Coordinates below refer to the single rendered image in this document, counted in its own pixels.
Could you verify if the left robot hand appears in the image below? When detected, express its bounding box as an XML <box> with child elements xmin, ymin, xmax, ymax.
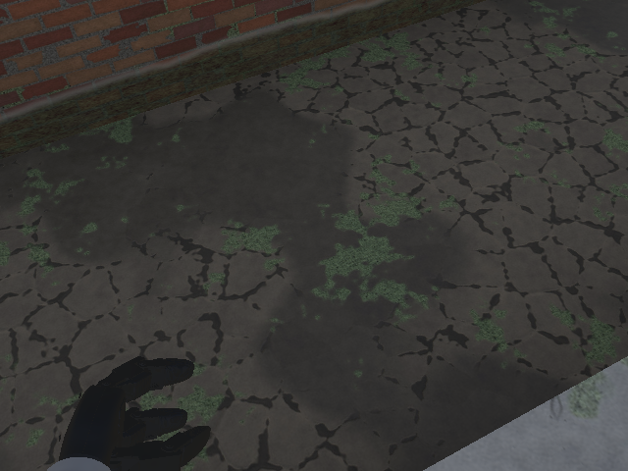
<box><xmin>59</xmin><ymin>356</ymin><xmax>211</xmax><ymax>471</ymax></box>

